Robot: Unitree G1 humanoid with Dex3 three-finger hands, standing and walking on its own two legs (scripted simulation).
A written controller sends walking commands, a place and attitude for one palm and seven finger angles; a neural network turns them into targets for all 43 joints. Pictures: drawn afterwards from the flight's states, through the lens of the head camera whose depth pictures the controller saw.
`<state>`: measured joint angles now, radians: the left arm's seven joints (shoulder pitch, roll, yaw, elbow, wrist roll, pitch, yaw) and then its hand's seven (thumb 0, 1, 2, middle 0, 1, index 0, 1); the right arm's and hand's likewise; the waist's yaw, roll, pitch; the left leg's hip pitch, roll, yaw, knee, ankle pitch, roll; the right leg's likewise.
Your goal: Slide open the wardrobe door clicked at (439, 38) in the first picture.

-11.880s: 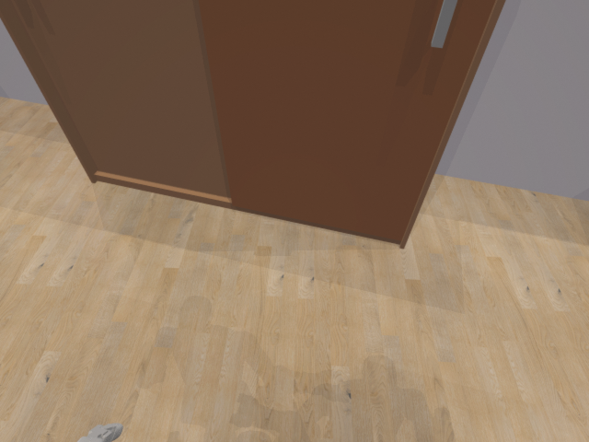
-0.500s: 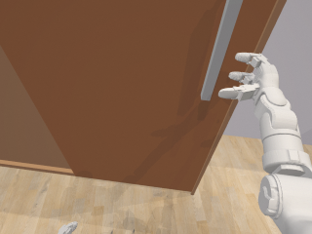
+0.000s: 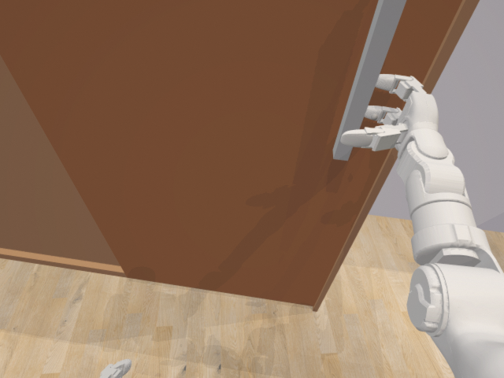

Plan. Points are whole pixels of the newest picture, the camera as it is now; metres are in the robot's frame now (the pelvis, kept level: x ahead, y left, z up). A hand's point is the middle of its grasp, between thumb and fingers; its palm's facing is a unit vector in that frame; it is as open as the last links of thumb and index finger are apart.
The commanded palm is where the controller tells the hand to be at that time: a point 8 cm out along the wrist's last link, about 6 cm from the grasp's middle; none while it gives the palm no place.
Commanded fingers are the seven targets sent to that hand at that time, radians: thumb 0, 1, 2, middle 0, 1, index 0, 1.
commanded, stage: feel for the door with the fingertips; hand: right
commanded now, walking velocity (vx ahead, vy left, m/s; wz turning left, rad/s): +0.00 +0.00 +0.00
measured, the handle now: (364, 71) +0.53 -0.10 +0.26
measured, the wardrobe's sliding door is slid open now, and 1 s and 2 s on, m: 0.00 0.00 0.00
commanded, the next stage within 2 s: slide the fingers in behind the handle in 0.36 s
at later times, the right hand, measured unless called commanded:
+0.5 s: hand (378, 111) +0.48 -0.13 +0.21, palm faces +0.07 +1.00 +0.00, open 13.6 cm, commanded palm +0.46 -0.18 +0.21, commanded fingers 0.00 0.50 -0.30 0.30 1.20 0.30 1.20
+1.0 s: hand (373, 118) +0.47 -0.12 +0.21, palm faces +0.05 +1.00 +0.01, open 14.0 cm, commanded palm +0.45 -0.17 +0.21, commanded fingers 0.00 0.50 -0.30 0.30 1.20 0.30 1.20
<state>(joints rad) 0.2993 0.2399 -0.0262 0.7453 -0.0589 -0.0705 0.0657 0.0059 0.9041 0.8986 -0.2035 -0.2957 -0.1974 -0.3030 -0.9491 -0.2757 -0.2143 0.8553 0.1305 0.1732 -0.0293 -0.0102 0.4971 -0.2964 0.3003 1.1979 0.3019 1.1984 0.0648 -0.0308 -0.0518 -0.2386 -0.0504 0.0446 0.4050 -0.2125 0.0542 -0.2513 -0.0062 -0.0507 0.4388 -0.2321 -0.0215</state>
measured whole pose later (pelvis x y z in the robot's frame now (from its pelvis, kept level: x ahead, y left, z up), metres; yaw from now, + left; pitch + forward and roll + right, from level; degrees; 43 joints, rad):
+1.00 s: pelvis -0.01 -0.01 +0.00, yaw +0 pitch +3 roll +1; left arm 0.33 0.25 -0.01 0.76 -0.06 -0.10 0.05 0.01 0.90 0.90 -0.20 -0.30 -0.20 -0.30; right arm -0.97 -0.26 -0.19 0.88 0.13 0.14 -0.05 -0.01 0.50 -0.30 0.30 1.20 0.30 1.20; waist 0.07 -0.03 -0.05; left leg -0.26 -0.05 0.04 0.41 -0.20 0.04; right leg -0.28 0.00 -0.06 0.46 -0.24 -0.04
